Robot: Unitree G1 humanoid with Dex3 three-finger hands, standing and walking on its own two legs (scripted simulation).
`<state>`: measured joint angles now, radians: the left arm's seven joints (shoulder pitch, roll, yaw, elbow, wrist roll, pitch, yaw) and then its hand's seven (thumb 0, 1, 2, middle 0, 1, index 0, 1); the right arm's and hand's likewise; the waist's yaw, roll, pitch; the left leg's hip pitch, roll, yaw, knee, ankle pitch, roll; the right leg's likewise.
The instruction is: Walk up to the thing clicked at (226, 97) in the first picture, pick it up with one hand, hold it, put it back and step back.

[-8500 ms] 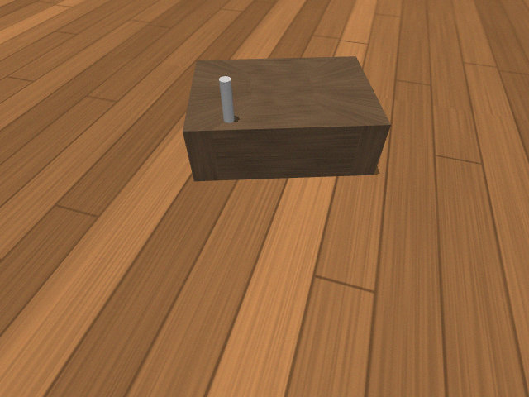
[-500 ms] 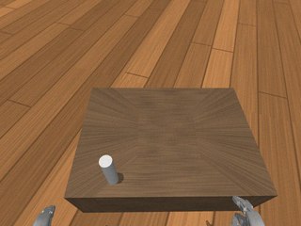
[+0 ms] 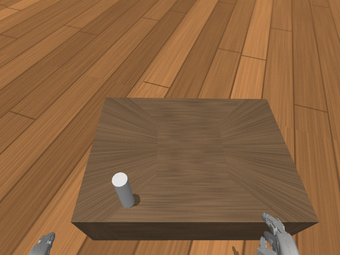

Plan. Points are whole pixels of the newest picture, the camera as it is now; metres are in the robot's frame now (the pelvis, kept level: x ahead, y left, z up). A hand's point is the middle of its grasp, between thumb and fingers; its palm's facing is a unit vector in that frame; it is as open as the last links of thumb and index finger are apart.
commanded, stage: go down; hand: left
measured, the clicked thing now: (124, 191) +0.40 +0.17 -0.30
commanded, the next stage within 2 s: none
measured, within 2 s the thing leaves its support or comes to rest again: neither
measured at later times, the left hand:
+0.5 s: hand (48, 232) +0.21 +0.29 -0.07, palm faces +0.15 -0.95 -0.29, open 17.3 cm
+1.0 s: hand (38, 193) +0.30 +0.34 -0.05, palm faces +0.13 -0.98 -0.15, open 17.5 cm
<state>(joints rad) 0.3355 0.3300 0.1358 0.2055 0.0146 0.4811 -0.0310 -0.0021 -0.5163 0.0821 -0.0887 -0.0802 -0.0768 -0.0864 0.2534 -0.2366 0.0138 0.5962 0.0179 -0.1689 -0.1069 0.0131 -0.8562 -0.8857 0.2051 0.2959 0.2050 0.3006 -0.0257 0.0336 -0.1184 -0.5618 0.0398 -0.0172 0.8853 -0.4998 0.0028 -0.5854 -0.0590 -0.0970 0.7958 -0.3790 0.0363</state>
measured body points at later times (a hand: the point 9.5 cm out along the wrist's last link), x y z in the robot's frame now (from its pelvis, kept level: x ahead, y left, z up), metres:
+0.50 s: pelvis -0.03 -0.01 -0.01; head +0.01 +0.02 +0.43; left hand +0.20 +0.34 -0.04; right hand +0.12 -0.26 -0.09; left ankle -0.04 +0.11 -0.70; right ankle +0.01 -0.15 -0.70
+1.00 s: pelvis -0.04 +0.00 -0.03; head +0.05 +0.03 +0.41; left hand +0.29 +0.39 -0.03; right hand +0.02 -0.28 -0.12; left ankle -0.04 +0.11 -0.70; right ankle +0.01 -0.15 -0.70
